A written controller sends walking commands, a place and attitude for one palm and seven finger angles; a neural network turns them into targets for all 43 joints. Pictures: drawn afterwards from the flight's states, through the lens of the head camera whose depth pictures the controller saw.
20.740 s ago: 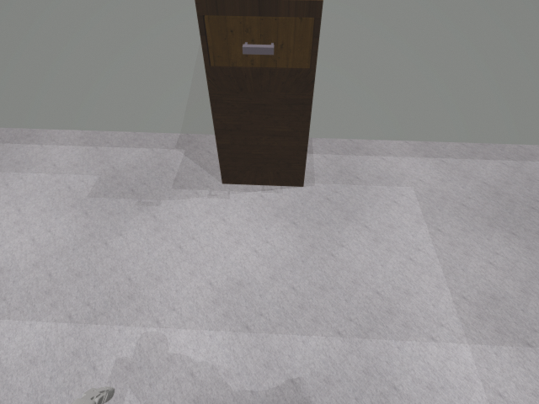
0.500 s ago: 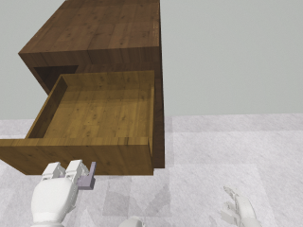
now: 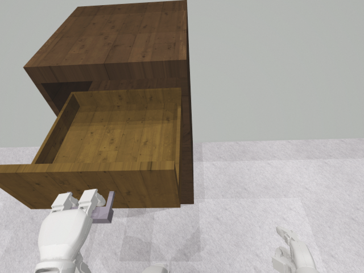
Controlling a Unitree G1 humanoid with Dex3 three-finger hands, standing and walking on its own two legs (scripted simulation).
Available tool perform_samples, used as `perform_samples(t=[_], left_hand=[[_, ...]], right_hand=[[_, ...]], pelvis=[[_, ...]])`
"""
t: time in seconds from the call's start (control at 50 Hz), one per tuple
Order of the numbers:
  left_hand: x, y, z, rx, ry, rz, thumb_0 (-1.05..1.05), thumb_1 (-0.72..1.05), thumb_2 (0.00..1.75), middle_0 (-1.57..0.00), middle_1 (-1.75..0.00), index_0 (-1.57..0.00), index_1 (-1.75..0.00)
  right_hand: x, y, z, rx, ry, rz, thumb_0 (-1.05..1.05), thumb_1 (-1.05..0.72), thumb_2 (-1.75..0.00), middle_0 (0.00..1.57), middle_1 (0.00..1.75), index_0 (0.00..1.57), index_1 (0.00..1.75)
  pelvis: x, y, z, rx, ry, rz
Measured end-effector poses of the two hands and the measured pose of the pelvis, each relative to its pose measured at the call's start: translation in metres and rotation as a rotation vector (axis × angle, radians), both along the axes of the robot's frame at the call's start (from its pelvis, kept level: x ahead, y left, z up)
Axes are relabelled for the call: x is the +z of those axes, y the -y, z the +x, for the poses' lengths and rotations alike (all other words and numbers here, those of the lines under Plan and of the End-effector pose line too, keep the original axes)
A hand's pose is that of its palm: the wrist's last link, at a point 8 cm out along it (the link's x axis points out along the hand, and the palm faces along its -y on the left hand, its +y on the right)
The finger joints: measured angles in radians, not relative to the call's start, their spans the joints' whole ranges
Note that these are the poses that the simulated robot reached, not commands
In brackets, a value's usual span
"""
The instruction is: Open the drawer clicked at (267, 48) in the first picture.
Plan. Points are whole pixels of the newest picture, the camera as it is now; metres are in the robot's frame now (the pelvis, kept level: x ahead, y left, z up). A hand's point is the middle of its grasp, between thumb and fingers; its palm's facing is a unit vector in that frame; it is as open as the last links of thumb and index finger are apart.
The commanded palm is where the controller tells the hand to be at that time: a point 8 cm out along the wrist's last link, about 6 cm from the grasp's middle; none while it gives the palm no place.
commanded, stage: lift the hand off the handle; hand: left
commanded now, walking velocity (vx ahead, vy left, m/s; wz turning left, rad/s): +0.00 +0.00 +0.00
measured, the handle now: (87, 205) +0.25 +0.24 +0.03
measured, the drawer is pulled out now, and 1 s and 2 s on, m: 0.30 0.30 0.30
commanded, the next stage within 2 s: draw the hand back to the body in 1.50 s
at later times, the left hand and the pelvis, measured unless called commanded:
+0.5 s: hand (75, 222) +0.20 +0.24 +0.04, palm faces +0.06 -0.10 -0.99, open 13.5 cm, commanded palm +0.18 +0.24 +0.11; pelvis +0.00 +0.01 +0.01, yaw +0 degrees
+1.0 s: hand (56, 208) +0.21 +0.25 +0.11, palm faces +0.07 -0.12 -0.99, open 13.3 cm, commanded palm +0.18 +0.24 +0.18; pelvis +0.01 +0.02 +0.03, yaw +1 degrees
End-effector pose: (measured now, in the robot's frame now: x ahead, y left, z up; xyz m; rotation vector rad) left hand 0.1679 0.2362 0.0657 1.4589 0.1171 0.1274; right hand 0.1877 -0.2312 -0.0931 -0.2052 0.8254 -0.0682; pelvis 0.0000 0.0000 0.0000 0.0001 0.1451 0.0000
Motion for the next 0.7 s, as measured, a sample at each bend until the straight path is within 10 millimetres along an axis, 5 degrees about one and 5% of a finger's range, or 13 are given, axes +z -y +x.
perform_samples(t=[0.26,0.7], left_hand=[[-0.004,0.002,0.010,0.023,0.025,0.015,0.00,-0.49,0.30,-0.34,-1.22,-0.33,-1.21],[0.050,-0.013,0.013,0.032,0.021,-0.021,0.00,-0.49,0.30,-0.33,-1.20,-0.40,-1.24]], right_hand=[[-0.015,-0.017,-0.008,0.004,-0.040,0.035,0.01,-0.90,-0.90,0.20,0.30,0.20,0.30],[0.028,-0.033,0.033,0.051,0.082,0.026,0.01,-0.90,-0.90,0.20,0.30,0.20,0.30]], pelvis=[[-0.003,-0.003,-0.002,0.008,-0.010,0.000],[0.018,-0.013,0.009,0.012,0.071,-0.004]])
